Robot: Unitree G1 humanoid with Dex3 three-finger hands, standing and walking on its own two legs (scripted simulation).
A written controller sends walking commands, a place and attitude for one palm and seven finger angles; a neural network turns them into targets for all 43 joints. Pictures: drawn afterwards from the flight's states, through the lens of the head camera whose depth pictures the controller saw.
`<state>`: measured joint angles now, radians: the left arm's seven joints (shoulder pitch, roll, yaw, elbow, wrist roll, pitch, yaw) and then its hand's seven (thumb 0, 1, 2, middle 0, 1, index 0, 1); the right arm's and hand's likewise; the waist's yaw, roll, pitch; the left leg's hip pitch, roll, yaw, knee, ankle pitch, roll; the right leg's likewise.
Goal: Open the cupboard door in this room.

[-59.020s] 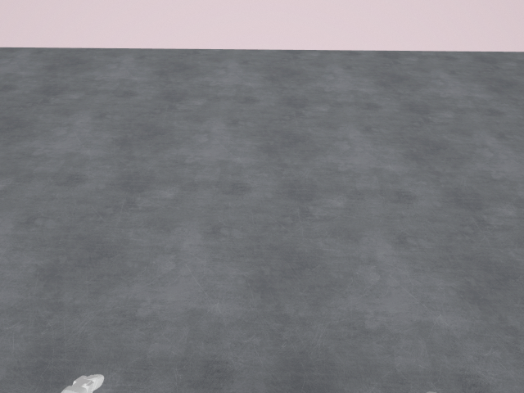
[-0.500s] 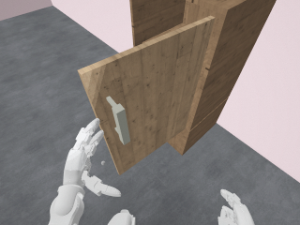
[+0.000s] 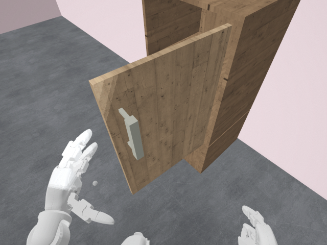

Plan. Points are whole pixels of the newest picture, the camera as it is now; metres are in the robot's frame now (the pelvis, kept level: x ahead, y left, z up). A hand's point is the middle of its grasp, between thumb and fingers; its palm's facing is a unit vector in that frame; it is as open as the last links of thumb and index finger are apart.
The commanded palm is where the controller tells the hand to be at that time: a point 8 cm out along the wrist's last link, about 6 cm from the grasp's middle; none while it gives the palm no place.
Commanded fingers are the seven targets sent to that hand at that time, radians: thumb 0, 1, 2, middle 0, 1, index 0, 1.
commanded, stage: draw the hand back to the body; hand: left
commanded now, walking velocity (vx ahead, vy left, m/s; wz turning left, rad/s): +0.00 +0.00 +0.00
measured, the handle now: (131, 134) +0.38 +0.11 +0.06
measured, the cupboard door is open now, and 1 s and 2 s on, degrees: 85 85 85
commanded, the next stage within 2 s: step back with the hand held close in 1.38 s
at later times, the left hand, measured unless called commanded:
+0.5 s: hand (46, 184) +0.21 +0.22 +0.14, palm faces +0.21 -0.93 -0.29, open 14.9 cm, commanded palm +0.18 +0.27 +0.16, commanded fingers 0.00 0.06 0.54 -0.17 -0.30 -0.17 -0.30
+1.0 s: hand out of the picture +0.23 +0.28 +0.22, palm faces +0.42 -0.81 -0.41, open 9.1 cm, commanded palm +0.18 +0.32 +0.23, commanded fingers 0.00 0.90 0.90 -0.20 -0.30 -0.20 -0.30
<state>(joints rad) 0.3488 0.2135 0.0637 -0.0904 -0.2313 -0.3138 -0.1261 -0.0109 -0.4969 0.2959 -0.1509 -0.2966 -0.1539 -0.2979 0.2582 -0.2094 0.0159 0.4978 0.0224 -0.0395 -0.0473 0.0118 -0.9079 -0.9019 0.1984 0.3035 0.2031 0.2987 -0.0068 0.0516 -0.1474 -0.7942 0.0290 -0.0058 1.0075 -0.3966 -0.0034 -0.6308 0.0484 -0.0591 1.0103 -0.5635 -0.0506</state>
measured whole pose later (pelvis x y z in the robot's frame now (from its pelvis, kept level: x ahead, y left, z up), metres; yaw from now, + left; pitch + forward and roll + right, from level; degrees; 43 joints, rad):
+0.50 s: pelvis +0.01 +0.02 +0.04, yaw +0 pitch +3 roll -1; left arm 0.52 0.30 0.12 -0.31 -0.10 -0.10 0.07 -0.01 -0.25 0.40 -0.16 -0.30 -0.16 -0.30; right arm 0.25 -0.22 0.05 0.51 0.03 -0.06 -0.11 0.01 -0.91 -0.90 0.20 0.30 0.20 0.30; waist 0.02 0.06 -0.10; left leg -0.50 0.01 0.01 0.74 -0.30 0.02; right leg -0.32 0.03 -0.04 0.71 -0.44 -0.02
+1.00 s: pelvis +0.04 +0.02 +0.07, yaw -1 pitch -2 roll +0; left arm 0.49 0.37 0.31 -0.39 -0.07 -0.06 0.13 0.01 0.60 0.77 -0.20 -0.30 -0.20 -0.30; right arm 0.20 -0.23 0.03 0.60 0.00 -0.07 -0.08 0.01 -0.91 -0.90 0.20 0.30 0.20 0.30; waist 0.06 0.05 -0.02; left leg -0.21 -0.01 0.04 0.46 -0.22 0.02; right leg -0.04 0.02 -0.01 0.41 -0.33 -0.02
